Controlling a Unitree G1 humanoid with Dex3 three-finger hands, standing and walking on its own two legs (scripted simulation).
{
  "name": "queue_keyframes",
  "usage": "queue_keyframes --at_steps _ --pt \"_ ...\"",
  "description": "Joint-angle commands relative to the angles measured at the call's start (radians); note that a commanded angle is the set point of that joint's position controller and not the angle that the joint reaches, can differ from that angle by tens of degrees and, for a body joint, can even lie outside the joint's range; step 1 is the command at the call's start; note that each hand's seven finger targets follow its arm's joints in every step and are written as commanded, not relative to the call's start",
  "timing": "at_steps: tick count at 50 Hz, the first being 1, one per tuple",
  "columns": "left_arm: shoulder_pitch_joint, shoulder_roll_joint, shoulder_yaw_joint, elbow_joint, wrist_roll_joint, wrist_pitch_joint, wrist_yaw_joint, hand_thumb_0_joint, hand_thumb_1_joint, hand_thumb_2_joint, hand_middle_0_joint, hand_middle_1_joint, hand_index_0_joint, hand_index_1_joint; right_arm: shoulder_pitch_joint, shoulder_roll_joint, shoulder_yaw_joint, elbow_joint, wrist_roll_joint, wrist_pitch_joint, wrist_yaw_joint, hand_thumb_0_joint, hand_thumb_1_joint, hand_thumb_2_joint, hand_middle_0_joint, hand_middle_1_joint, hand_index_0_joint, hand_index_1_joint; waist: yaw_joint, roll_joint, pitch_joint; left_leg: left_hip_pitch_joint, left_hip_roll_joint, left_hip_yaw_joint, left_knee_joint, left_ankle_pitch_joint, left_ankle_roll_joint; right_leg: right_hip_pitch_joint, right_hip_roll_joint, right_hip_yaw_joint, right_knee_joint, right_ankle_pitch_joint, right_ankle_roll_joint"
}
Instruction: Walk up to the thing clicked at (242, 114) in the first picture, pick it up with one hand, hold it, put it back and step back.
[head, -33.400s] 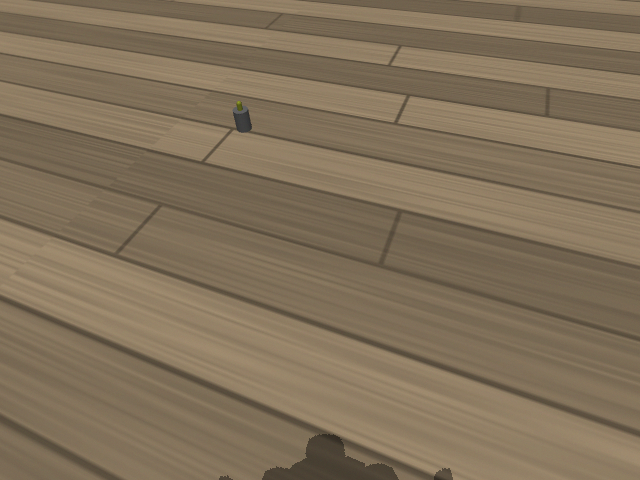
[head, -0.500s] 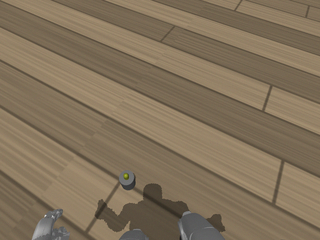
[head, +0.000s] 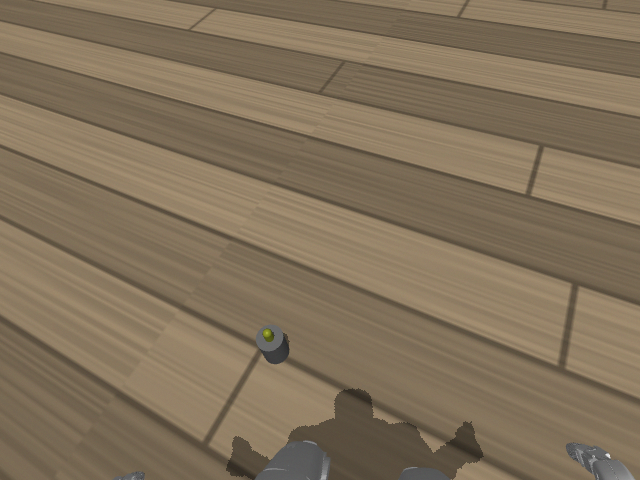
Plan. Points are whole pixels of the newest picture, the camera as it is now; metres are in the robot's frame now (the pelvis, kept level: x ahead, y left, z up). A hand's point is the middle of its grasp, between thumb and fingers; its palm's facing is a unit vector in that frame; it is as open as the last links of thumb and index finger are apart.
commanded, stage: step back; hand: left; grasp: from the side
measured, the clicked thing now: (271, 341) +0.54 +0.24 -0.68
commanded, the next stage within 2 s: none
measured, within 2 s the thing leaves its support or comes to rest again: neither
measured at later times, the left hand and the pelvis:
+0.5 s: hand out of the picture -0.09 +0.28 -0.16, palm faces +0.03 -0.93 -0.38, open 7.3 cm; pelvis -0.16 +0.00 +0.00, yaw +1 degrees
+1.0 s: hand out of the picture -0.22 +0.24 -0.14, palm faces +0.08 -0.89 -0.44, open 7.3 cm; pelvis -0.34 -0.04 -0.01, yaw +6 degrees
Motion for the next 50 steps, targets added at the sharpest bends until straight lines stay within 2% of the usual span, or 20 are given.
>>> queue_keyframes --at_steps 1,6,9,10,11,12,13,16,25,28,30,31,32,33,34,37,38,45,47,50 --pt "-0.034 0.229 0.067 -0.130 0.003 -0.033 0.023 0.000 0.900 0.900 -0.200 -0.300 -0.200 -0.300 0.056 -0.170 -0.035 -0.060 0.002 -0.023 -0.021 0.000 -0.900 -0.900 0.200 0.300 0.200 0.300 0.012 -0.150 -0.147 -0.055 0.004 0.012 -0.080 -0.010 -0.025 0.177 -0.193 0.174 -0.157 0.363 -0.178" --pt "-0.012 0.249 0.068 -0.142 -0.002 -0.015 0.028 0.000 0.900 0.900 -0.200 -0.300 -0.200 -0.300 0.081 -0.161 -0.040 -0.074 -0.015 -0.038 -0.017 0.000 -0.900 -0.900 0.200 0.300 0.200 0.300 0.024 -0.225 -0.248 0.058 0.097 0.090 -0.481 -0.007 -0.011 0.303 -0.241 0.180 -0.059 0.467 -0.182" --pt "-0.044 0.264 0.057 -0.163 -0.018 0.005 0.020 0.000 0.900 0.900 -0.200 -0.300 -0.200 -0.300 0.158 -0.171 -0.057 -0.047 -0.035 -0.044 -0.012 0.000 -0.900 -0.900 0.200 0.300 0.200 0.300 -0.024 -0.189 -0.251 0.266 0.103 0.118 -0.770 0.310 0.020 0.129 -0.189 0.129 0.030 0.361 -0.103" --pt "-0.030 0.228 0.047 -0.168 -0.020 0.010 0.017 0.000 0.900 0.900 -0.200 -0.300 -0.200 -0.300 0.144 -0.227 -0.076 -0.058 -0.052 -0.047 -0.010 0.000 -0.900 -0.900 0.200 0.300 0.200 0.300 -0.017 -0.040 -0.252 0.344 0.240 -0.091 -0.782 0.359 0.062 -0.030 -0.113 0.087 0.114 0.163 -0.047" --pt "-0.038 0.194 0.041 -0.173 -0.027 0.008 0.020 0.000 0.900 0.900 -0.200 -0.300 -0.200 -0.300 0.092 -0.317 -0.092 -0.079 -0.062 -0.043 -0.003 0.000 -0.900 -0.900 0.200 0.300 0.200 0.300 -0.015 0.201 -0.215 0.382 0.432 -0.342 -0.829 0.494 0.163 -0.234 0.067 -0.013 0.295 -0.231 0.000" --pt "-0.117 0.242 0.068 -0.176 -0.017 0.008 0.036 0.000 0.900 0.900 -0.200 -0.300 -0.200 -0.300 0.078 -0.369 -0.101 -0.096 -0.056 -0.041 0.002 0.000 -0.900 -0.900 0.200 0.300 0.200 0.300 -0.079 0.224 -0.180 0.187 0.536 -0.431 -0.844 0.505 0.301 -0.165 0.086 0.087 0.484 -0.407 0.018" --pt "-0.121 0.260 0.071 -0.163 -0.009 0.007 0.038 0.000 0.900 0.900 -0.200 -0.300 -0.200 -0.300 0.042 -0.336 -0.097 -0.097 -0.057 -0.046 -0.003 0.000 -0.900 -0.900 0.200 0.300 0.200 0.300 -0.066 0.171 -0.138 0.122 0.525 -0.414 -0.847 0.484 0.312 -0.142 0.083 0.140 0.591 -0.371 0.013" --pt "0.002 0.234 0.067 -0.112 -0.033 0.008 0.023 0.000 0.900 0.900 -0.200 -0.300 -0.200 -0.300 -0.061 -0.220 -0.061 -0.124 -0.053 -0.051 -0.015 0.000 -0.900 -0.900 0.200 0.300 0.200 0.300 0.034 0.085 -0.127 0.249 0.343 -0.086 -0.751 0.650 0.197 -0.235 0.120 0.151 0.689 -0.210 0.000" --pt "0.016 0.212 0.059 -0.109 -0.016 -0.010 0.014 0.000 0.900 0.900 -0.200 -0.300 -0.200 -0.300 0.046 -0.223 -0.078 -0.135 -0.040 -0.039 -0.015 0.000 -0.900 -0.900 0.200 0.300 0.200 0.300 -0.053 0.168 -0.201 0.415 0.384 -0.081 -0.686 0.618 0.264 -0.149 0.041 0.039 0.336 -0.248 0.065" --pt "0.080 0.216 0.060 -0.071 -0.016 -0.018 0.006 0.000 0.900 0.900 -0.200 -0.300 -0.200 -0.300 0.006 -0.245 -0.081 -0.152 -0.038 -0.022 -0.007 0.000 -0.900 -0.900 0.200 0.300 0.200 0.300 -0.031 0.198 -0.246 0.364 0.368 -0.068 -0.650 0.530 0.225 -0.025 0.012 -0.019 0.093 -0.192 0.041" --pt "0.191 0.215 0.065 -0.015 -0.014 -0.018 0.001 0.000 0.900 0.900 -0.200 -0.300 -0.200 -0.300 -0.048 -0.261 -0.082 -0.166 -0.028 -0.007 -0.005 0.000 -0.900 -0.900 0.200 0.300 0.200 0.300 0.028 0.176 -0.267 0.232 0.344 -0.032 -0.617 0.423 0.176 0.145 0.015 -0.067 -0.128 -0.024 0.007" --pt "0.201 0.234 0.069 -0.008 -0.003 -0.020 0.002 0.000 0.900 0.900 -0.200 -0.300 -0.200 -0.300 -0.059 -0.234 -0.073 -0.167 -0.019 -0.002 -0.005 0.000 -0.900 -0.900 0.200 0.300 0.200 0.300 0.036 0.123 -0.241 0.143 0.300 -0.019 -0.554 0.316 0.125 0.170 -0.009 -0.007 -0.181 0.003 -0.013" --pt "0.172 0.307 0.089 -0.028 0.014 -0.027 0.002 0.000 0.900 0.900 -0.200 -0.300 -0.200 -0.300 -0.045 -0.176 -0.058 -0.178 -0.011 0.000 -0.004 0.000 -0.900 -0.900 0.200 0.300 0.200 0.300 0.024 -0.101 -0.188 -0.043 0.152 0.015 -0.389 0.101 0.057 0.166 -0.163 0.283 -0.239 -0.059 -0.056" --pt "0.081 0.418 0.113 -0.073 0.011 -0.019 -0.001 0.000 0.900 0.900 -0.200 -0.300 -0.200 -0.300 -0.083 -0.158 -0.059 -0.194 -0.010 -0.002 -0.020 0.000 -0.900 -0.900 0.200 0.300 0.200 0.300 0.053 -0.287 -0.122 -0.074 0.007 0.041 -0.162 -0.114 0.001 -0.063 -0.369 0.483 -0.324 -0.087 -0.213" --pt "-0.001 0.452 0.117 -0.112 0.014 -0.023 0.005 0.000 0.900 0.900 -0.200 -0.300 -0.200 -0.300 -0.069 -0.206 -0.082 -0.177 -0.015 -0.001 -0.032 0.000 -0.900 -0.900 0.200 0.300 0.200 0.300 0.047 -0.318 -0.052 -0.004 0.061 -0.038 0.004 -0.138 -0.010 -0.260 -0.453 0.602 -0.379 -0.144 -0.287" --pt "-0.137 0.292 0.078 -0.135 0.008 -0.028 0.015 0.000 0.900 0.900 -0.200 -0.300 -0.200 -0.300 0.044 -0.199 -0.066 -0.095 -0.006 -0.004 -0.017 0.000 -0.900 -0.900 0.200 0.300 0.200 0.300 -0.054 -0.145 -0.024 -0.005 -0.016 -0.052 0.093 0.041 0.000 -0.173 -0.224 0.178 -0.240 0.080 -0.149" --pt "-0.141 0.271 0.080 -0.135 0.008 -0.026 0.017 0.000 0.900 0.900 -0.200 -0.300 -0.200 -0.300 0.072 -0.172 -0.054 -0.084 -0.008 -0.008 -0.020 0.000 -0.900 -0.900 0.200 0.300 0.200 0.300 -0.061 -0.168 -0.054 -0.026 -0.025 -0.039 0.093 0.067 -0.008 -0.112 -0.179 0.116 -0.215 0.115 -0.117" --pt "0.067 0.249 0.079 -0.132 0.010 -0.014 0.040 0.000 0.900 0.900 -0.200 -0.300 -0.200 -0.300 0.038 -0.141 -0.032 -0.122 -0.026 -0.038 -0.029 0.000 -0.900 -0.900 0.200 0.300 0.200 0.300 0.067 -0.234 -0.220 -0.094 0.075 0.047 -0.288 -0.077 -0.032 0.367 -0.278 0.175 -0.078 0.494 -0.194" --pt "0.041 0.256 0.078 -0.141 0.001 -0.005 0.041 0.000 0.900 0.900 -0.200 -0.300 -0.200 -0.300 0.097 -0.143 -0.037 -0.100 -0.029 -0.040 -0.025 0.000 -0.900 -0.900 0.200 0.300 0.200 0.300 0.051 -0.241 -0.276 0.006 0.094 0.091 -0.452 -0.027 -0.020 0.373 -0.288 0.168 -0.030 0.540 -0.179" --pt "-0.038 0.285 0.067 -0.165 -0.011 0.010 0.032 0.000 0.900 0.900 -0.200 -0.300 -0.200 -0.300 0.207 -0.161 -0.057 -0.048 -0.031 -0.030 -0.015 0.000 -0.900 -0.900 0.200 0.300 0.200 0.300 -0.013 -0.178 -0.279 0.238 0.081 0.161 -0.710 0.210 0.023 0.174 -0.252 0.122 0.004 0.359 -0.120"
